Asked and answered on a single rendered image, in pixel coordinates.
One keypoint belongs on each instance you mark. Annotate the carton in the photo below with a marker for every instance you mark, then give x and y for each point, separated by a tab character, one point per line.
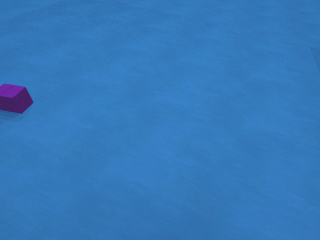
14	98

